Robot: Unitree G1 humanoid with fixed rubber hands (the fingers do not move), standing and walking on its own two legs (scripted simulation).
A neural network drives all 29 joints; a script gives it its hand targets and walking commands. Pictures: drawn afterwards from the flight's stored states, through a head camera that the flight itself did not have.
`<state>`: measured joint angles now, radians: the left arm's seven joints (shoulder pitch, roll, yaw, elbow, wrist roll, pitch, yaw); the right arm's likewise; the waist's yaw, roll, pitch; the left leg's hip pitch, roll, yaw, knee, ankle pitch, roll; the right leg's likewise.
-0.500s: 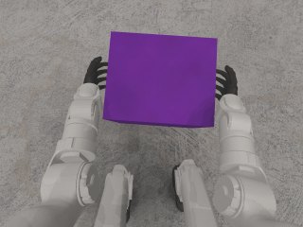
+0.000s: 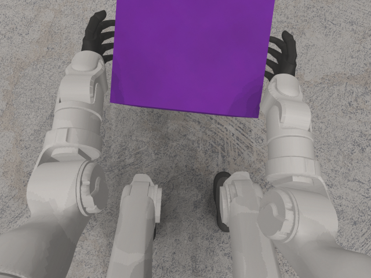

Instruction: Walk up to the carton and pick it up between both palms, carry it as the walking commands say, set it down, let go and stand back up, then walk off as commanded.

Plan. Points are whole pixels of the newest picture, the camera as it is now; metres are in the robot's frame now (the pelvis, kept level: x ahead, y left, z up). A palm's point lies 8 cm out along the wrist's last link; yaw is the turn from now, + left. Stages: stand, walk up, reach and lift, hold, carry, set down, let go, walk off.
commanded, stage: set down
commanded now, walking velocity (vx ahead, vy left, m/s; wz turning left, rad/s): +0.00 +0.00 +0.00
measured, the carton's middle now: (189, 62) +0.56 -0.01 -0.21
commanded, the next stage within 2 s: none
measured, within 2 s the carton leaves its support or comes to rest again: rests again in 0.98 s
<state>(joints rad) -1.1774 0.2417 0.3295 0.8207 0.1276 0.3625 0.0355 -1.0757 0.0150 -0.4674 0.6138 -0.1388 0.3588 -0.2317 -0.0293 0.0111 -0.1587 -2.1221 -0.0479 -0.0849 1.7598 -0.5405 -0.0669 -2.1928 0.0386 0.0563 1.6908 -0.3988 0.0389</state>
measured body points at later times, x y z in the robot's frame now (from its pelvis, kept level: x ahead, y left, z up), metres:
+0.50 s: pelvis +0.00 +0.02 -0.05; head +0.35 +0.02 +0.22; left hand +0.57 +0.17 -0.20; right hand +0.52 -0.19 -0.20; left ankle +0.09 +0.15 -0.45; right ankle +0.13 -0.13 -0.45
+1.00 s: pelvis -0.02 +0.02 -0.09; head +0.37 +0.01 +0.12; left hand +0.59 +0.18 -0.26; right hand +0.55 -0.18 -0.26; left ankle +0.09 +0.15 -0.45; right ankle +0.13 -0.13 -0.45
